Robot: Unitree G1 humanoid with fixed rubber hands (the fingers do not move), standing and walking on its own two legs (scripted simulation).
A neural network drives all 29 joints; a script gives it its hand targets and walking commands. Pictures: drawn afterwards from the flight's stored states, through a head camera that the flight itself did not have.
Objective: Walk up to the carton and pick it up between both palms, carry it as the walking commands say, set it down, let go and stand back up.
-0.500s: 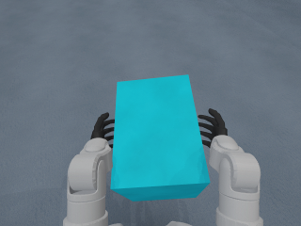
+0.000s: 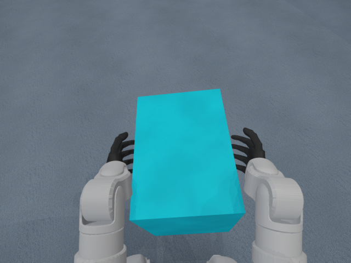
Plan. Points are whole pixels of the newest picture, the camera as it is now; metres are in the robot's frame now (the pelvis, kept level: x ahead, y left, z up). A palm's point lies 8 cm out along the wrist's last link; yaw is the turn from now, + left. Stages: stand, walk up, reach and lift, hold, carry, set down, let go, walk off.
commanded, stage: carry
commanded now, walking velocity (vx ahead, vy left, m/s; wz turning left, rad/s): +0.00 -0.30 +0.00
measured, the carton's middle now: (185, 167) +0.33 -0.01 -0.01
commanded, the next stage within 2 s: none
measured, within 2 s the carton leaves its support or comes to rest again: neither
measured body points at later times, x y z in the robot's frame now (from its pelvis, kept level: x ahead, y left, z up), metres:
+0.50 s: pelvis -0.05 -0.02 +0.00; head -0.07 -0.03 +0.45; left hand +0.23 +0.12 +0.10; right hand +0.24 -0.16 +0.10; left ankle -0.05 +0.09 -0.72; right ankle +0.03 -0.10 -0.72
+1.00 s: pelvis -0.05 -0.01 +0.01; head -0.06 -0.01 +0.46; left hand +0.23 +0.13 +0.08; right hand +0.25 -0.15 +0.09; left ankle -0.07 +0.09 -0.72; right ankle +0.03 -0.10 -0.72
